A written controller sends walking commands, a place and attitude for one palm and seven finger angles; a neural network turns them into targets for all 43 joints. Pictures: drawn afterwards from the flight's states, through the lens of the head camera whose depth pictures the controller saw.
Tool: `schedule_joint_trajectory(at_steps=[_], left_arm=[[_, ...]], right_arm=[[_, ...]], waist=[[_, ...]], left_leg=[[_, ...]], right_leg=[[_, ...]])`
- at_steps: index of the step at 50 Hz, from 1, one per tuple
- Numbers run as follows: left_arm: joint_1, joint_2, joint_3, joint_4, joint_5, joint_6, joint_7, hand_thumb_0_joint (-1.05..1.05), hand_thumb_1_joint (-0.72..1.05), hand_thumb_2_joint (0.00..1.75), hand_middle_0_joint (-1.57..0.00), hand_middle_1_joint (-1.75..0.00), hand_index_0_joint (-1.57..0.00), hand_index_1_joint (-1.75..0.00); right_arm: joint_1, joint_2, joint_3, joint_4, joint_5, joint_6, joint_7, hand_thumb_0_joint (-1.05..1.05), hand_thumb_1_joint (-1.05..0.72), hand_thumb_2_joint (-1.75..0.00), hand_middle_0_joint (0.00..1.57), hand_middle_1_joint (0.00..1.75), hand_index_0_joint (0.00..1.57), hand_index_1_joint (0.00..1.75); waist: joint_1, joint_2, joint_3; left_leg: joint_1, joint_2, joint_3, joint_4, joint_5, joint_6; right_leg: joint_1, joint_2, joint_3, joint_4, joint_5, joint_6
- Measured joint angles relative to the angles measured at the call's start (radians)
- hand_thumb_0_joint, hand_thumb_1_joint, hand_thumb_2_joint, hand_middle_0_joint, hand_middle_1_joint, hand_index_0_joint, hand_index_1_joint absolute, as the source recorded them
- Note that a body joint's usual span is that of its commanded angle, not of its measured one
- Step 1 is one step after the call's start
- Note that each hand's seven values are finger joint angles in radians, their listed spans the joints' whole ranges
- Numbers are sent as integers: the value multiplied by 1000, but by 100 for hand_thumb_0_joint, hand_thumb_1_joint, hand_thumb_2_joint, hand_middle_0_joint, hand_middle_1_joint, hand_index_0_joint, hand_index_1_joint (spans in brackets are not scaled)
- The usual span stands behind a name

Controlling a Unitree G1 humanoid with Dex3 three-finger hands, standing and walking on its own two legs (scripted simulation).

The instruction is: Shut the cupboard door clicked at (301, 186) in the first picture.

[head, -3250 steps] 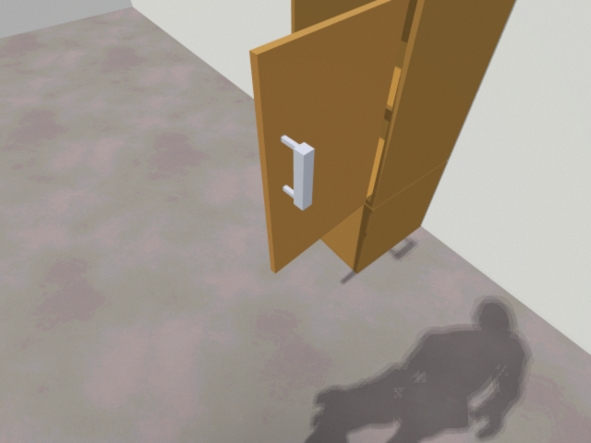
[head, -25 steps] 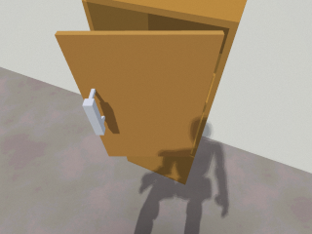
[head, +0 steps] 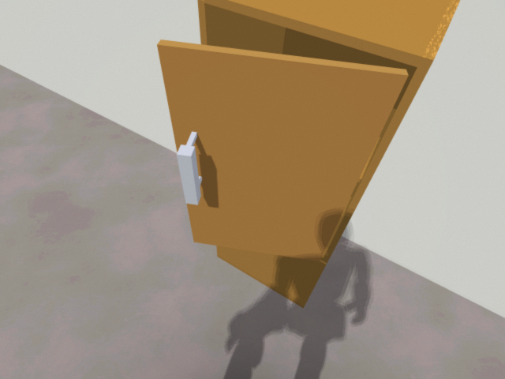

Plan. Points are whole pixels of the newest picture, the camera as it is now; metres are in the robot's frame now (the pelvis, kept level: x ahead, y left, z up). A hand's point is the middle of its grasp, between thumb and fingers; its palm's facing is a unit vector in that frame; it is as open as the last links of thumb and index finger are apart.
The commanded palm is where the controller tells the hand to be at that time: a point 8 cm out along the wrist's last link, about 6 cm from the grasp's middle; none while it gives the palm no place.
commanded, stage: come to a stop and stand still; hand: left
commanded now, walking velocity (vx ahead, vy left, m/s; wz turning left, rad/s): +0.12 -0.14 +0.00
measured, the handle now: (193, 168) +0.48 +0.18 +0.02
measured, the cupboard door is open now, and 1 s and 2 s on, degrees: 23 23 23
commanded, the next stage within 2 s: look again from close up in 0.86 s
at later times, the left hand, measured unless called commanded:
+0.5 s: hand out of the picture +0.04 +0.17 -0.17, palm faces -0.04 -0.97 -0.23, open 7.3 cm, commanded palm none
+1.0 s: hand out of the picture +0.02 +0.16 -0.17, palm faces +0.01 -0.98 -0.21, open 7.3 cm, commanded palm none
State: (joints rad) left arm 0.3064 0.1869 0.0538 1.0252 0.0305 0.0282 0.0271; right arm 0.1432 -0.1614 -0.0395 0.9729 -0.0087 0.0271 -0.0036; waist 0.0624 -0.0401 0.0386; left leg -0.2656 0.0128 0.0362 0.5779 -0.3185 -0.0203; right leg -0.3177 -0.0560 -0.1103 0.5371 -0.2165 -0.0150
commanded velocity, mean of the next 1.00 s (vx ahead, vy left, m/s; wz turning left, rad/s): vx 0.02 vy -0.05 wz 0.00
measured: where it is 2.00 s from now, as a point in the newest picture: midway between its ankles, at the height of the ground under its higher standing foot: outside the picture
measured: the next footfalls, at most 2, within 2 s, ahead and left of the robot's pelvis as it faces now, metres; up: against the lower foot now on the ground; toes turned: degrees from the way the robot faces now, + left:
left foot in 0.02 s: +0.04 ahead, +0.12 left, +0.00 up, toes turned +1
right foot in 0.44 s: -0.01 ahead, -0.10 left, +0.00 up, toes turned -3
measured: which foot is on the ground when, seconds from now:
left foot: up 0.00-0.00, down 0.02-1.00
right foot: down 0.00-0.02, up 0.04-0.42, down 0.44-1.00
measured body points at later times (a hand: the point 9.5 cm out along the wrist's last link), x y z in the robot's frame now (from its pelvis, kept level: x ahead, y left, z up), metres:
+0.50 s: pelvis -0.01 -0.01 +0.00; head +0.03 -0.02 +0.45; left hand +0.04 +0.22 -0.15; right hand -0.06 -0.23 -0.16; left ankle +0.00 +0.12 -0.73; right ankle -0.05 -0.11 -0.73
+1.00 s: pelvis +0.01 -0.02 +0.00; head +0.02 -0.03 +0.45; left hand +0.02 +0.21 -0.15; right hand +0.03 -0.25 -0.16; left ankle +0.00 +0.12 -0.73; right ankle -0.05 -0.11 -0.73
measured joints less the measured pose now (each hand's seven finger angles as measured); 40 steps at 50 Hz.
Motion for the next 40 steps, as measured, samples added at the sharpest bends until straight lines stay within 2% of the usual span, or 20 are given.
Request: schedule_joint_trajectory(at_steps=[2,5,9,13,16,19,21,22,23,25,28,32,36,40], left_arm=[[9,9,2,19,-4,11,-2,1,91,90,-20,-30,-20,-30],[22,11,1,39,-2,18,-6,1,91,90,-20,-30,-20,-30],[23,0,0,45,1,9,-20,1,91,90,-20,-30,-20,-30],[6,-10,0,40,2,10,-27,1,91,90,-20,-30,-20,-30],[-21,-20,-4,33,-1,15,-28,1,91,90,-20,-30,-20,-30],[-54,-18,-3,28,-6,12,-20,1,93,90,-20,-30,-20,-30],[-70,-15,-4,23,-11,-1,-19,1,93,90,-20,-30,-20,-30],[-72,-11,-10,18,-9,-15,-10,1,93,90,-20,-30,-20,-30],[-76,-17,-16,18,-9,-26,1,1,93,90,-20,-30,-20,-30],[-77,-35,-37,14,-11,-35,6,1,93,90,-20,-30,-20,-30],[-73,-47,-47,20,-16,-53,13,1,93,90,-20,-30,-20,-30],[-66,-39,-46,30,-21,-57,21,1,94,90,-20,-30,-20,-30],[-64,-35,-49,29,-23,-53,18,1,94,90,-20,-30,-20,-30],[-56,-32,-52,25,-23,-52,15,1,94,90,-20,-30,-20,-30]], right_arm=[[14,12,3,9,-5,-14,-5,0,-91,-89,20,30,19,30],[56,29,8,20,-12,-21,-17,-1,-92,-89,20,30,20,30],[100,19,12,40,-17,-27,-30,-1,-95,-89,20,30,20,30],[137,27,18,60,-20,-31,-35,-1,-94,-89,20,30,20,30],[159,35,19,74,-24,-33,-39,-1,-93,-89,20,30,20,30],[178,38,18,92,-25,-30,-39,0,-92,-89,20,30,20,30],[194,37,17,108,-20,-26,-38,0,-91,-89,20,30,20,30],[200,36,18,115,-12,-23,-34,0,-91,-89,20,30,20,30],[195,26,18,118,-8,-15,-27,0,-91,-89,20,30,20,30],[190,0,13,109,-11,-9,-16,0,-91,-89,20,30,20,30],[196,-13,16,101,-11,-17,-12,0,-91,-89,20,30,20,30],[201,3,29,107,-7,-26,-18,0,-91,-89,20,30,19,30],[176,16,43,108,-6,-33,-23,0,-91,-89,20,30,19,30],[150,1,45,117,-8,-29,-30,2,-94,-89,20,30,20,30]], waist=[[-5,-13,-7],[-15,-15,-29],[-33,-9,-50],[-49,-13,-50],[-70,-5,-35],[-90,12,-17],[-96,19,-11],[-88,14,-11],[-84,35,-5],[-103,90,9],[-125,121,10],[-118,94,-19],[-101,82,-41],[-87,77,-43]], left_leg=[[26,-11,3,-41,23,27],[47,-20,4,-70,43,52],[68,-30,0,-147,89,65],[67,-37,9,-193,117,66],[55,-31,10,-201,127,60],[36,-19,7,-184,124,47],[16,-14,7,-150,108,34],[-2,-14,18,-116,91,26],[-27,6,20,-66,64,19],[-57,34,-6,2,25,19],[-57,47,-27,46,-3,16],[-2,35,-22,25,-11,-10],[32,28,-14,-4,-6,-6],[49,23,-9,-32,6,-6]], right_leg=[[-11,-9,12,46,-52,13],[-26,9,45,146,-174,12],[-54,28,73,303,-166,11],[-57,33,84,354,-164,21],[-31,35,79,295,-198,25],[21,40,74,161,-210,23],[80,40,71,20,-128,21],[104,38,82,-44,-84,15],[101,57,85,-51,-90,4],[95,95,72,-32,-103,-17],[108,112,58,-8,-124,-32],[143,99,61,14,-157,-36],[164,91,68,11,-164,-34],[174,87,72,-5,-158,-34]])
